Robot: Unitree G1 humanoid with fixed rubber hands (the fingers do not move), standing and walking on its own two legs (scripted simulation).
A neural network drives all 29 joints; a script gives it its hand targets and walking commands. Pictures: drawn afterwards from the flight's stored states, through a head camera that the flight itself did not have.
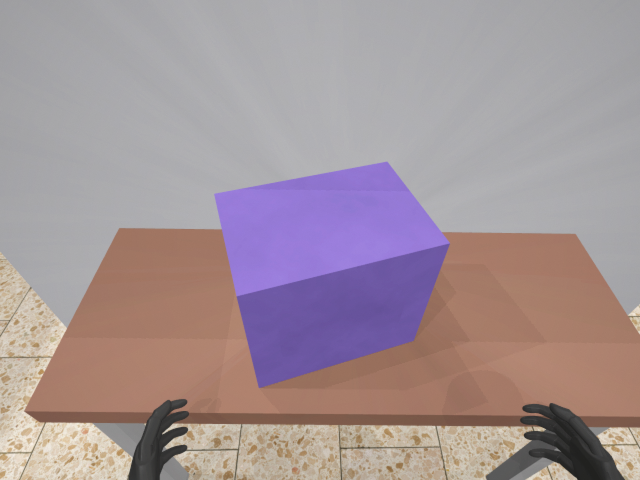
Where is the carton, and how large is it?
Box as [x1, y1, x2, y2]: [214, 162, 449, 387]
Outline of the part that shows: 387,162 214,194 238,304 259,387 413,340 449,242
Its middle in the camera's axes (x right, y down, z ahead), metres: +0.00 +0.05 +0.59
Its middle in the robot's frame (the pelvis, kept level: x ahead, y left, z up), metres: +0.42 +0.04 +0.01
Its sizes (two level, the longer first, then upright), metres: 0.265 0.183 0.239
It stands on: a table, 0.67 m high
